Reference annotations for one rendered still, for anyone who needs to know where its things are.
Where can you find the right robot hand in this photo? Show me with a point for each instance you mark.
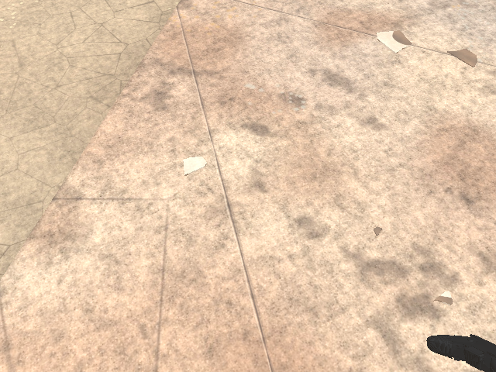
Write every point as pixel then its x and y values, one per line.
pixel 477 352

